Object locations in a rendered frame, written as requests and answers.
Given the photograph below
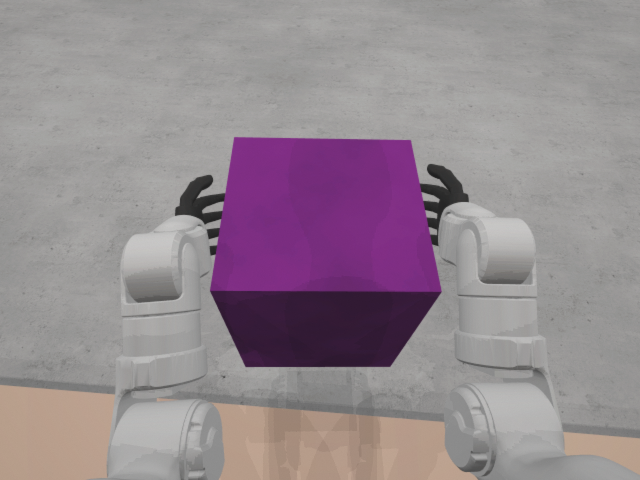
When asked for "left robot upper arm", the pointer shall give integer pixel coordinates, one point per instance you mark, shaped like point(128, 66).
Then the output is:
point(167, 440)

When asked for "left robot hand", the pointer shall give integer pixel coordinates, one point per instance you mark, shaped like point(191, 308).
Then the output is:
point(189, 205)

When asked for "right robot hand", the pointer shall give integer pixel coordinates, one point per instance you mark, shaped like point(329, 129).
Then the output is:
point(453, 194)

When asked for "carton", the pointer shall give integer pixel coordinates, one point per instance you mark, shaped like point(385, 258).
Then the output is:
point(324, 256)

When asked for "right robot forearm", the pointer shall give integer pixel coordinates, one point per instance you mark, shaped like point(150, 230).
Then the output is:
point(495, 261)

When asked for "right robot upper arm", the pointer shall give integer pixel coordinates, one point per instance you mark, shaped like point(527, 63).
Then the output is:
point(510, 431)

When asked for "left robot forearm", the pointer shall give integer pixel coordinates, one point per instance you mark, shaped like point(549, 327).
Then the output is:
point(160, 276)

